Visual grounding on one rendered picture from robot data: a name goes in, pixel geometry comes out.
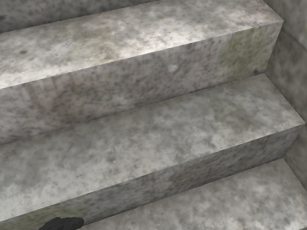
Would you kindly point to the left robot hand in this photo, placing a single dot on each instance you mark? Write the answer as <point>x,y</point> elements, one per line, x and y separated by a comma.
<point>63,224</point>

